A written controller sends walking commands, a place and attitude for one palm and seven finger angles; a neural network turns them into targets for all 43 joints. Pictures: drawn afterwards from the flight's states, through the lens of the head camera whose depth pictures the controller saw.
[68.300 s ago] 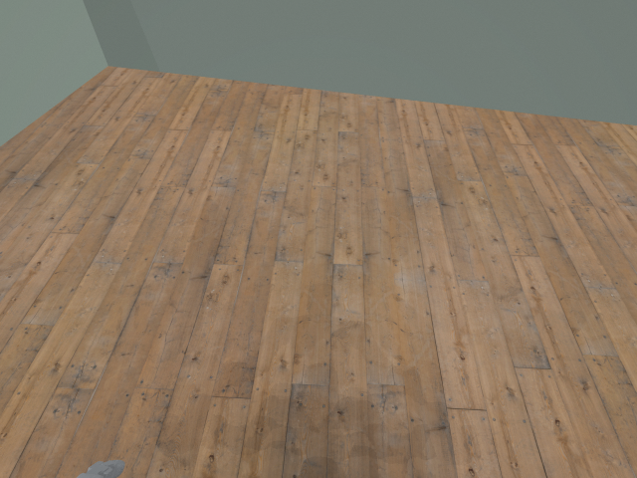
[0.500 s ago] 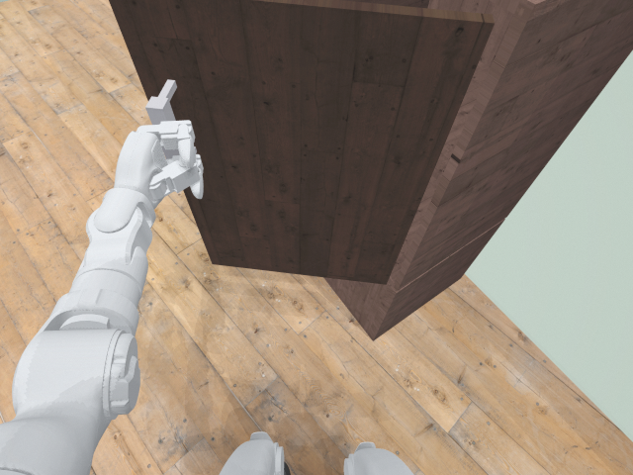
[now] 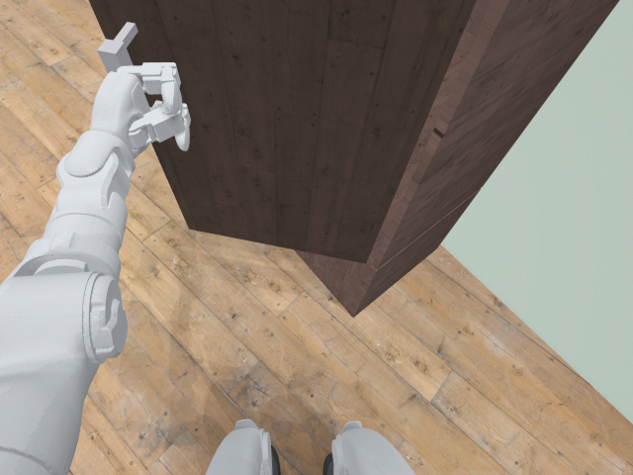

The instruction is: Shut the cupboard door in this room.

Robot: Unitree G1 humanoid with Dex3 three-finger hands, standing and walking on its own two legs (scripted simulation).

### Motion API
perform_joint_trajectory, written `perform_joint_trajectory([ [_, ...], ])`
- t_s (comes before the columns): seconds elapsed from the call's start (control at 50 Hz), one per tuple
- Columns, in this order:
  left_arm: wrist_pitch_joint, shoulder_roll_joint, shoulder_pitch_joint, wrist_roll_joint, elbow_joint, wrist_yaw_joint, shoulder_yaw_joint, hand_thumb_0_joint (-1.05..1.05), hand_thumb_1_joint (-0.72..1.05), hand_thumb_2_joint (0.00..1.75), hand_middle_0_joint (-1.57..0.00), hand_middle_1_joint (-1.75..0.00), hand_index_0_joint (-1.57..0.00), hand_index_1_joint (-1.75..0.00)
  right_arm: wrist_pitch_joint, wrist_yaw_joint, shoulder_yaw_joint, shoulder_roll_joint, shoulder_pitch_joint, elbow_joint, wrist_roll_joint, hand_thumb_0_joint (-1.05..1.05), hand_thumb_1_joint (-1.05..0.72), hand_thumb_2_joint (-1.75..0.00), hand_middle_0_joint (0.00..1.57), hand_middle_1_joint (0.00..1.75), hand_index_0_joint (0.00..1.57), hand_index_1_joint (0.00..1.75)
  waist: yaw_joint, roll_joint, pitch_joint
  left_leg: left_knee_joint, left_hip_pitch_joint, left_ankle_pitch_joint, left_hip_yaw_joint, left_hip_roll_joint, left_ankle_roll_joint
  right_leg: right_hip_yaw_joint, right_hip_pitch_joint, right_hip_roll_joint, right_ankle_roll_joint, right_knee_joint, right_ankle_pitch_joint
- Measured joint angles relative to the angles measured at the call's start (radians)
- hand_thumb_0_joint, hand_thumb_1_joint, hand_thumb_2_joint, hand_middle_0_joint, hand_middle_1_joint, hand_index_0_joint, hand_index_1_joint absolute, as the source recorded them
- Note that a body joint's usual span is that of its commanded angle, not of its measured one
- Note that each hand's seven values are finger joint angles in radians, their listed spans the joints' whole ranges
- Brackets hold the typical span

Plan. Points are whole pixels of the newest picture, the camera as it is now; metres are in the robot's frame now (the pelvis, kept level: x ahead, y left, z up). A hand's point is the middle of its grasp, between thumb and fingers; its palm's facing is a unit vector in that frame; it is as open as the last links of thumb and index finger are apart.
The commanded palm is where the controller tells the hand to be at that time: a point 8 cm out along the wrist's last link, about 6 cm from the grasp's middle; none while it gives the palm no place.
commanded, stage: push the door shut along its arc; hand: left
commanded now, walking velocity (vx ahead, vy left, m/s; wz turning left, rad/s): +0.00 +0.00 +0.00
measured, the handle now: (138, 83) +0.59 +0.18 +0.11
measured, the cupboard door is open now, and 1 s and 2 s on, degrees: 40 28 26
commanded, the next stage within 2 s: pull the fist back off the door in 0.74 s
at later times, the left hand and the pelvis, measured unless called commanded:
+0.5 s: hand (216, 86) +0.56 +0.08 +0.13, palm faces -0.35 -0.94 -0.01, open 3.0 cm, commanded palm +0.58 +0.12 +0.11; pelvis +0.01 -0.01 -0.01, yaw -1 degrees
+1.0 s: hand (233, 64) +0.61 +0.06 +0.13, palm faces +0.00 -1.00 +0.09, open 3.0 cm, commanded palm +0.59 +0.07 +0.11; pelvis +0.00 -0.01 -0.03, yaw -1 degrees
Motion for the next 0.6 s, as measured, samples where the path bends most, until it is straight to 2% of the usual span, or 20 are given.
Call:
perform_joint_trajectory([
  [0.2, 0.028, 0.013, -0.081, 0.019, 0.033, -0.016, -0.011, 0.02, 0.9, 0.9, -1.3, -1.5, -1.3, -1.5, 0.001, 0.002, 0.002, 0.0, -0.004, -0.002, -0.008, 0.0, -0.91, -0.9, 0.2, 0.3, 0.21, 0.3, -0.018, 0.005, 0.001, 0.022, -0.038, -0.013, -0.001, 0.003, 0.0, -0.001, -0.036, 0.003, 0.0, 0.019, -0.011],
  [0.38, 0.052, 0.047, -0.177, 0.055, 0.092, -0.028, 0.022, 0.01, 0.9, 0.91, -1.3, -1.5, -1.3, -1.5, 0.003, 0.0, 0.007, -0.001, 0.002, -0.016, -0.018, 0.0, -0.91, -0.9, 0.2, 0.3, 0.21, 0.3, -0.054, 0.012, -0.002, 0.052, -0.086, -0.029, 0.004, 0.013, -0.002, 0.004, -0.088, 0.011, -0.004, 0.05, -0.023],
  [0.5, 0.066, 0.079, -0.2, 0.064, 0.086, -0.049, 0.025, 0.0, 0.88, 0.92, -1.3, -1.5, -1.3, -1.5, 0.011, -0.002, 0.006, 0.002, 0.02, -0.009, -0.023, 0.0, -0.91, -0.9, 0.2, 0.3, 0.21, 0.3, -0.059, 0.016, 0.0, 0.074, -0.114, -0.039, 0.004, 0.019, -0.006, 0.004, -0.118, 0.017, -0.008, 0.071, -0.032],
  [0.6, 0.089, 0.087, -0.232, 0.057, 0.098, -0.064, -0.005, 0.0, 0.89, 0.93, -1.3, -1.5, -1.3, -1.5, 0.009, -0.009, 0.009, 0.006, 0.026, 0.016, -0.026, 0.0, -0.91, -0.9, 0.2, 0.3, 0.21, 0.3, -0.057, 0.016, 0.003, 0.081, -0.125, -0.041, -0.005, 0.019, -0.01, -0.005, -0.125, 0.017, -0.012, 0.076, -0.036],
])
